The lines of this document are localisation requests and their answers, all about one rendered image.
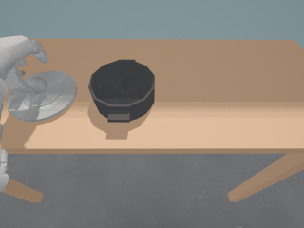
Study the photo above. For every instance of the lid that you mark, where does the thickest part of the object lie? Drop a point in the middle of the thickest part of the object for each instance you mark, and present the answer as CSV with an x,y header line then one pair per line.
x,y
36,107

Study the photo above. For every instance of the pot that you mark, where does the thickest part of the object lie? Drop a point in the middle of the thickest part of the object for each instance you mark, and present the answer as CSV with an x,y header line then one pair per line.
x,y
123,90

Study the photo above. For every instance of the robot left forearm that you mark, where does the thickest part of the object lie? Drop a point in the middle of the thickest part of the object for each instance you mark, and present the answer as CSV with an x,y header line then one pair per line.
x,y
6,64

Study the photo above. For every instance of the robot left hand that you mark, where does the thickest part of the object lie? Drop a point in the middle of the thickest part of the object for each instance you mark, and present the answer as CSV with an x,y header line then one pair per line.
x,y
19,47

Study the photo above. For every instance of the table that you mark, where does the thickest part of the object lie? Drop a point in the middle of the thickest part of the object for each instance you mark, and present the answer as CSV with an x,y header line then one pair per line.
x,y
211,96

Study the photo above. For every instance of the knob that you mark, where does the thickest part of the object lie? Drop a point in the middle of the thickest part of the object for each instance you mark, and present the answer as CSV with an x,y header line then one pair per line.
x,y
38,85

